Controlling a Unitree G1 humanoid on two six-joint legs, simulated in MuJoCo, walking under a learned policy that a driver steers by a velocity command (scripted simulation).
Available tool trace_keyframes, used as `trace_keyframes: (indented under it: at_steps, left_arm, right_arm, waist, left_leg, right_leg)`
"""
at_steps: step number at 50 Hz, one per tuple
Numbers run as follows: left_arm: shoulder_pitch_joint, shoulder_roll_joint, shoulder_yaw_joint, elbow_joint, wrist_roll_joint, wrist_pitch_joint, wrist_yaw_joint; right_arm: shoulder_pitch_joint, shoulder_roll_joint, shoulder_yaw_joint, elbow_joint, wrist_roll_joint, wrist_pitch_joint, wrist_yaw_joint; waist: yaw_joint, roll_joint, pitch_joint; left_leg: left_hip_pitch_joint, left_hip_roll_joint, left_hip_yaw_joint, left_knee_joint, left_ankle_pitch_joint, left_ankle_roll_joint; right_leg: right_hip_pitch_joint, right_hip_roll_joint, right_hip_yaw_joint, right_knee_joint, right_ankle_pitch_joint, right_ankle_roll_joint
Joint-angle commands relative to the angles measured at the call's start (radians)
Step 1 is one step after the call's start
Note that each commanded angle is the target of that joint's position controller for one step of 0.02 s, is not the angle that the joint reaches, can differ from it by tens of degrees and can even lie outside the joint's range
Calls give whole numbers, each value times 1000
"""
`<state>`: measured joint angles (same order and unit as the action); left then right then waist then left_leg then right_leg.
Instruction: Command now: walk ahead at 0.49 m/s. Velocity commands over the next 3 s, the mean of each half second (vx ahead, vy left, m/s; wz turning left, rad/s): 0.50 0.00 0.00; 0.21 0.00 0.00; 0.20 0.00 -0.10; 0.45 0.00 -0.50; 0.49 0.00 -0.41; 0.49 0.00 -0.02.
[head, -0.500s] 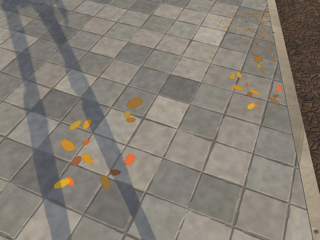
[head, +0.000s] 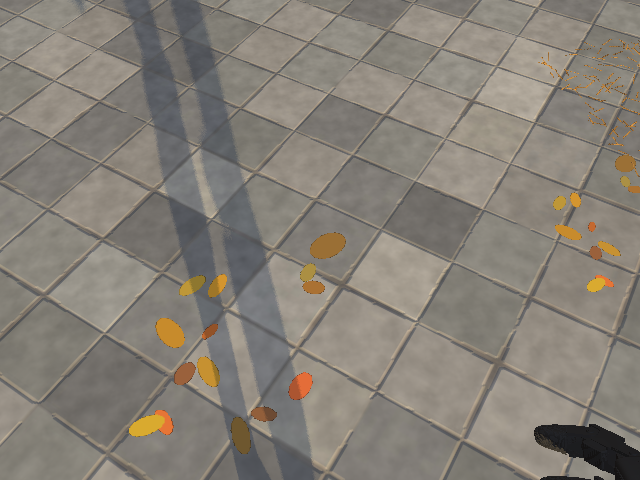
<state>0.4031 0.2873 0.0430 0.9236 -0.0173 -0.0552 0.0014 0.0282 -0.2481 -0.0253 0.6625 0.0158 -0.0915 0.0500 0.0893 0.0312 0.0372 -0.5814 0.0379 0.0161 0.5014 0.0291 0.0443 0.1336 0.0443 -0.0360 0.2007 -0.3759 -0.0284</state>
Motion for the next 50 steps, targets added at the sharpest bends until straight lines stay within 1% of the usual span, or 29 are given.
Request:
trace_keyframes:
  at_steps: [1, 2, 3, 4, 5, 6, 7, 9, 12, 17, 21, 25, 26, 27, 28, 29, 30, 31, 32, 33, 35, 37, 40, 44, 46, 47, 48, 49, 50]
  left_arm:
    - [-28, 193, 44, -47, 6, 13, 12]
    - [-29, 167, 29, -65, 18, 14, 14]
    - [116, 22, -13, -90, 23, -7, 2]
    - [86, 71, -7, -66, 7, -33, -8]
    - [-26, 159, 18, -105, -25, -49, -15]
    - [-99, 156, 15, -127, -30, -57, -15]
    - [-132, 141, 16, -132, -16, -55, -12]
    - [-90, 113, 18, -117, -2, -32, -9]
    - [-102, 76, 10, -124, 9, -6, -2]
    - [-294, 52, -1, -179, 16, -21, -12]
    - [-407, 59, -3, -218, 3, -32, -29]
    - [-400, 96, 9, -233, 4, -39, -47]
    - [-339, 114, 20, -218, 10, -42, -45]
    - [-208, 151, 41, -177, 21, -44, -39]
    - [-71, 217, 59, -150, 37, -45, -32]
    - [-24, 298, 74, -140, 48, -35, -28]
    - [5, 210, 55, -137, 24, -29, -32]
    - [-66, 169, 40, -147, 20, -28, -32]
    - [-138, 140, 31, -157, 22, -28, -31]
    - [-194, 111, 23, -157, 21, -29, -31]
    - [-240, 76, 11, -147, 37, -33, -30]
    - [-273, 79, 10, -129, 45, -40, -29]
    - [-297, 114, 18, -104, 40, -30, -18]
    - [-277, 120, 15, -63, 35, -5, -13]
    - [-294, 106, 7, -52, 26, 7, -12]
    - [-284, 89, 0, -43, 21, 11, -12]
    - [-250, 65, -9, -31, 27, 11, -12]
    - [-195, 61, -9, -21, 42, 8, -14]
    - [-158, 51, -10, -13, 38, 11, -12]
  right_arm:
    - [172, -177, -69, -18, -1, -9, -6]
    - [339, -222, -86, 20, -8, -3, -19]
    - [427, -331, -110, 39, -28, -2, -22]
    - [444, -236, -87, 46, -14, 1, -21]
    - [360, -194, -69, 40, -8, 1, -24]
    - [285, -171, -61, 30, -8, 3, -26]
    - [231, -147, -54, 30, -13, 1, -22]
    - [184, -121, -47, 30, -24, -10, -18]
    - [190, -150, -55, 59, -16, -27, -19]
    - [248, -183, -61, 101, -10, -15, -41]
    - [327, -210, -69, 148, 3, 0, -45]
    - [329, -224, -77, 174, 8, 25, -55]
    - [306, -227, -77, 172, 5, 33, -58]
    - [297, -211, -70, 170, 0, 42, -62]
    - [319, -166, -50, 149, -20, 43, -67]
    - [470, -56, -15, 147, -29, 27, -59]
    - [465, -127, -29, 180, -13, 13, -58]
    - [387, -189, -48, 162, 16, 8, -56]
    - [320, -181, -44, 146, 15, 10, -61]
    - [275, -174, -47, 139, -3, 19, -68]
    - [294, -143, -46, 144, -11, 49, -74]
    - [315, -98, -36, 151, -13, 70, -81]
    - [266, -90, -28, 147, -20, 85, -89]
    - [194, -117, -39, 144, -15, 105, -89]
    - [178, -112, -41, 148, -21, 106, -89]
    - [174, -112, -41, 151, -30, 104, -90]
    - [165, -137, -45, 147, -38, 101, -93]
    - [151, -189, -54, 140, -34, 101, -98]
    - [125, -199, -60, 156, -20, 103, -95]
  waist:
    - [-175, -116, -123]
    - [-245, -83, -252]
    - [-180, 165, -420]
    - [-208, 185, -488]
    - [-202, 130, -295]
    - [-174, 53, -182]
    - [-140, 2, -99]
    - [-82, 40, -68]
    - [-61, 37, -32]
    - [-120, 20, 16]
    - [-163, 21, 35]
    - [-127, 38, 19]
    - [-87, 46, -13]
    - [-22, 31, -101]
    - [16, -45, -251]
    - [-42, -303, -383]
    - [1, -258, -465]
    - [-3, -187, -326]
    - [-30, -117, -240]
    - [-53, -71, -168]
    - [-108, -108, -153]
    - [-136, -125, -151]
    - [-130, -137, -167]
    - [-99, -121, -132]
    - [-112, -109, -95]
    - [-118, -94, -78]
    - [-107, -60, -69]
    - [-61, 17, -72]
    - [-26, 103, -72]
  left_leg:
    - [277, -65, 48, -19, -68, 68]
    - [587, 31, -46, 30, -43, 116]
    - [1005, 309, -537, 3, -209, 293]
    - [1040, 362, -790, -160, -303, 319]
    - [902, 323, -631, -188, -330, 257]
    - [738, 282, -490, -212, -259, 224]
    - [595, 239, -389, -247, -166, 207]
    - [446, 186, -287, -315, -88, 196]
    - [371, 172, -194, -375, -3, 217]
    - [391, 120, -75, -397, -4, 173]
    - [496, 167, -85, -368, -49, 163]
    - [634, 227, -111, -270, 66, 129]
    - [644, 205, -94, -182, 241, 108]
    - [623, 146, -55, -6, 392, 75]
    - [484, 80, -13, 245, 218, 27]
    - [75, -103, 10, 641, -420, -64]
    - [10, -124, -157, 800, -681, -76]
    - [-50, -76, -177, 836, -651, -66]
    - [-54, -21, -132, 785, -588, -65]
    - [-34, 14, -105, 712, -532, -72]
    - [118, 46, -101, 606, -451, -80]
    - [198, 48, -87, 471, -412, -96]
    - [280, 42, -67, 275, -293, -103]
    - [327, 40, -65, 148, -229, -90]
    - [381, 31, -50, 24, -187, -71]
    - [425, 30, -50, -65, -122, -58]
    - [470, 71, -96, -108, -6, -44]
    - [507, 122, -135, -82, 108, -22]
    - [458, 106, -130, -68, -16, 3]
  right_leg:
    - [-15, -254, 55, 314, 1013, -102]
    - [-199, -216, 39, 565, 848, -75]
    - [-627, -33, 23, 985, 279, -5]
    - [-766, 16, 164, 1118, -188, -6]
    - [-857, -51, 166, 1162, -148, -20]
    - [-851, -106, 133, 1113, -57, -26]
    - [-824, -142, 113, 1039, 6, -18]
    - [-710, -183, 116, 962, 81, -1]
    - [-718, -197, 97, 865, 147, 35]
    - [-730, -169, 61, 508, 443, 55]
    - [-726, -137, 54, 369, 486, 40]
    - [-704, -118, 58, 308, 340, -14]
    - [-614, -88, 33, 282, 322, -32]
    - [-430, -53, -1, 256, 373, -57]
    - [-157, -177, 109, 316, 641, -104]
    - [220, -435, 518, 300, 770, -294]
    - [225, -457, 650, 221, 792, -328]
    - [116, -422, 488, 220, 828, -286]
    - [-1, -377, 369, 212, 875, -252]
    - [-119, -340, 301, 180, 895, -231]
    - [-269, -295, 224, 125, 914, -211]
    - [-341, -273, 157, 98, 960, -221]
    - [-367, -251, 101, 83, 917, -209]
    - [-377, -256, 128, 58, 575, -193]
    - [-402, -238, 140, 71, 366, -166]
    - [-416, -210, 140, 85, 264, -132]
    - [-436, -175, 135, 107, 181, -86]
    - [-467, -113, 101, 141, 92, -47]
    - [-439, -64, 54, 132, 81, -21]
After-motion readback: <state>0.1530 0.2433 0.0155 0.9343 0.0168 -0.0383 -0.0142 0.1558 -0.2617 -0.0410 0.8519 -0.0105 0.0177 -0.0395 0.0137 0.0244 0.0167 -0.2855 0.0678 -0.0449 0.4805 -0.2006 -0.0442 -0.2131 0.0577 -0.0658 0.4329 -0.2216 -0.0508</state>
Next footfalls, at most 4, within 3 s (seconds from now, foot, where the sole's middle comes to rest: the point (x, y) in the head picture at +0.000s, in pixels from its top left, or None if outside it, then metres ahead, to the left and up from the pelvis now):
0.04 left None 0.21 0.11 -0.76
0.56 right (428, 455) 0.51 -0.13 -0.76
0.96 left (314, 420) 0.56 0.10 -0.76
1.84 right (444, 309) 0.85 -0.18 -0.76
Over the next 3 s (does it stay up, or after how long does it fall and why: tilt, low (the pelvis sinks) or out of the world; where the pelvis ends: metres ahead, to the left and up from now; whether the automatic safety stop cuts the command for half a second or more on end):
stays up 1.28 -0.36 0.01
